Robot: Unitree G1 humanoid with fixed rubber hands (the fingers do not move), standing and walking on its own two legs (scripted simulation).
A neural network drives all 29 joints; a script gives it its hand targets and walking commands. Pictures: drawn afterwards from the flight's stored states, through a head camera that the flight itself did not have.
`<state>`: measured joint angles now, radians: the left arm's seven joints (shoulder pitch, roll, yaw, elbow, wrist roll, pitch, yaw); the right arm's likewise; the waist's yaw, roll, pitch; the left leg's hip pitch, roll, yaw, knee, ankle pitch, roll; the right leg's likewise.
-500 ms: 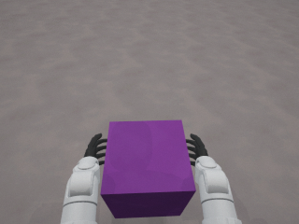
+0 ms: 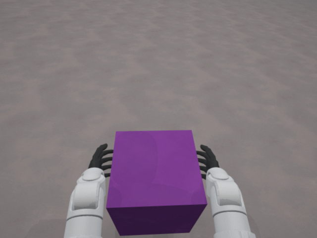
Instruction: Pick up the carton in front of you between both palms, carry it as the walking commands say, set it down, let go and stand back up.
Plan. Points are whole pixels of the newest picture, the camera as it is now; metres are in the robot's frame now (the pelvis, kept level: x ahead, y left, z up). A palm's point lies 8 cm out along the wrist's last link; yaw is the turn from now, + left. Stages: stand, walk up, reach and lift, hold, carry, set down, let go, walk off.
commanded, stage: hold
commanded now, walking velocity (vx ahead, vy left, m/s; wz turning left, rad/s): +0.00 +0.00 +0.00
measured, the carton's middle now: (154, 184) +0.29 +0.00 -0.04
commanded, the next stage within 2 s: set down in 0.08 s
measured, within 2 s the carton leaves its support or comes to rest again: neither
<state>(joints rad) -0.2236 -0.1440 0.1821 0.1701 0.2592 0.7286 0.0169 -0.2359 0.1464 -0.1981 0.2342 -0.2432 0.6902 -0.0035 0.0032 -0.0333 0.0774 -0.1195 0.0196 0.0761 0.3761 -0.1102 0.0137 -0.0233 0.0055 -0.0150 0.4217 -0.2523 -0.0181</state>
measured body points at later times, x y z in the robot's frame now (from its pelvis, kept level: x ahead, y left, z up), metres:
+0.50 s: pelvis -0.02 +0.01 -0.02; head +0.01 +0.02 +0.42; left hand +0.35 +0.13 -0.02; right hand +0.32 -0.17 -0.02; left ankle +0.07 +0.10 -0.74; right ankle +0.00 -0.11 -0.74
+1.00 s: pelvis -0.03 -0.01 -0.15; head +0.17 -0.01 +0.25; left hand +0.38 +0.14 -0.22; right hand +0.38 -0.16 -0.22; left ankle +0.07 +0.10 -0.74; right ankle +0.00 -0.11 -0.74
